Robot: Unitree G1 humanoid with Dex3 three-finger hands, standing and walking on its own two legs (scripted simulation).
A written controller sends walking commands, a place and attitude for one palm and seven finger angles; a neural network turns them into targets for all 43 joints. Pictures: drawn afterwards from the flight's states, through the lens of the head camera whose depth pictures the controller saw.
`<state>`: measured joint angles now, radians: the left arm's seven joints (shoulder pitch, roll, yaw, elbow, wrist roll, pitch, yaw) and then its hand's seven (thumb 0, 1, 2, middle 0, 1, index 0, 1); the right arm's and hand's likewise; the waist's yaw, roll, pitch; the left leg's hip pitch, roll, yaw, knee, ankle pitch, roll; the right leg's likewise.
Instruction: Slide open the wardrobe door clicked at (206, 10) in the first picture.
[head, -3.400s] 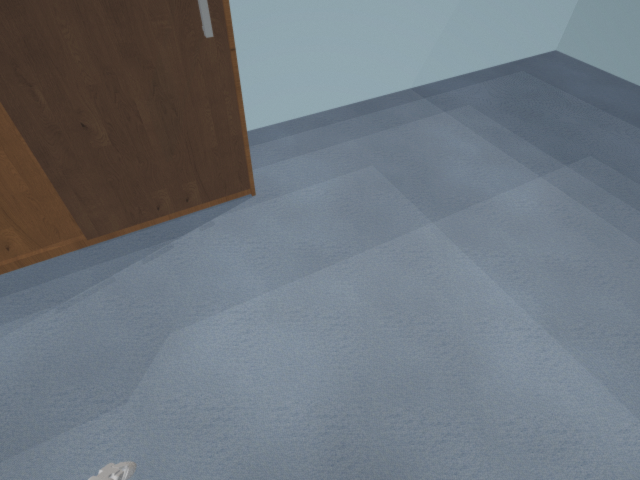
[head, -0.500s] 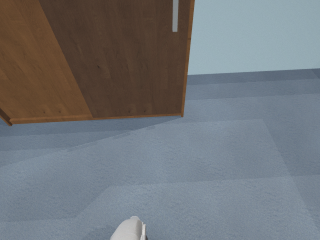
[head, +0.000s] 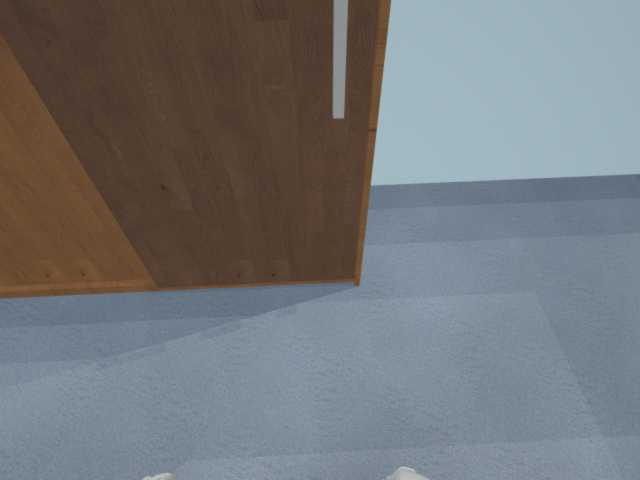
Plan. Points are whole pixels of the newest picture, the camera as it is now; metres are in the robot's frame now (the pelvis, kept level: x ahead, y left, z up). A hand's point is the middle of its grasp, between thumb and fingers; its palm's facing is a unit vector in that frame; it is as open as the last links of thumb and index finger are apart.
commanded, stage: take the last steps up to it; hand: right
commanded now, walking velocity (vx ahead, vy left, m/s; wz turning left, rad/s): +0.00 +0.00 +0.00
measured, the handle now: (338, 53) +0.84 +0.00 +0.13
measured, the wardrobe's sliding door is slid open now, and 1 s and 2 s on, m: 0.00 0.00 0.00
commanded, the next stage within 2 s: come to a stop and stand still in 0.86 s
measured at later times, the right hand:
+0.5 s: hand (428, 405) +0.26 -0.15 -0.16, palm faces -0.10 +0.97 -0.22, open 7.4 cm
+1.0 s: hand (409, 375) +0.32 -0.13 -0.18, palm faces -0.04 +0.99 -0.12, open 7.4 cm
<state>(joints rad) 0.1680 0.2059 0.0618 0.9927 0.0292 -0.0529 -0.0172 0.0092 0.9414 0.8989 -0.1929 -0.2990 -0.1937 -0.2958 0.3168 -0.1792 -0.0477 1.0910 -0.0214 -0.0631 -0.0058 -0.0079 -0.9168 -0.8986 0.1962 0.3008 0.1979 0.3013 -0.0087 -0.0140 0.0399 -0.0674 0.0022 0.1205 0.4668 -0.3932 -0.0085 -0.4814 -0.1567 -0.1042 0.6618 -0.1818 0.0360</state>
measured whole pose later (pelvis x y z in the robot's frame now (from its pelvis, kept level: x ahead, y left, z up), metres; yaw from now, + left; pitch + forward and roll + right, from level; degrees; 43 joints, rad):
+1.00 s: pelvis +0.35 +0.03 +0.00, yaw +6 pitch -1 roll +0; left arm 0.17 0.14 0.04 1.03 0.03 -0.07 0.02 0.00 0.92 0.90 -0.20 -0.30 -0.20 -0.30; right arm 0.34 -0.14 -0.04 1.15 -0.02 -0.01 -0.01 0.00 -0.91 -0.90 0.20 0.30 0.20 0.30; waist -0.01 0.05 0.07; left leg -0.32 0.05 0.09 1.06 -0.48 0.01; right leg -0.29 -0.07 -0.19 0.56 -0.25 -0.03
